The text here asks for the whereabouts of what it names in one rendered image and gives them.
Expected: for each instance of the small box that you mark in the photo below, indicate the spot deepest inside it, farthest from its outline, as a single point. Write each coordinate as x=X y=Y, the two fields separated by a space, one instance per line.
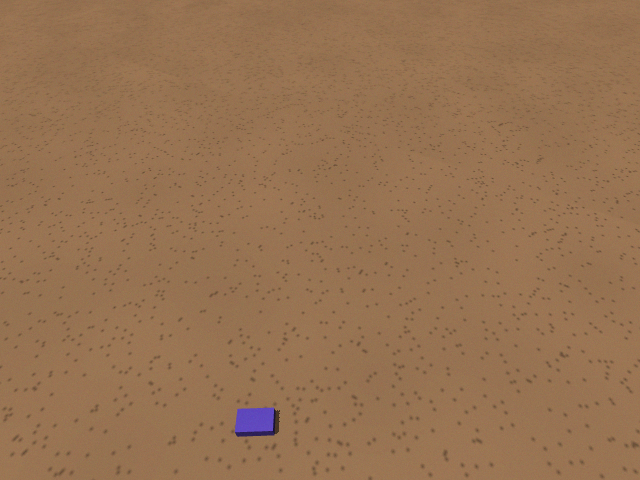
x=255 y=422

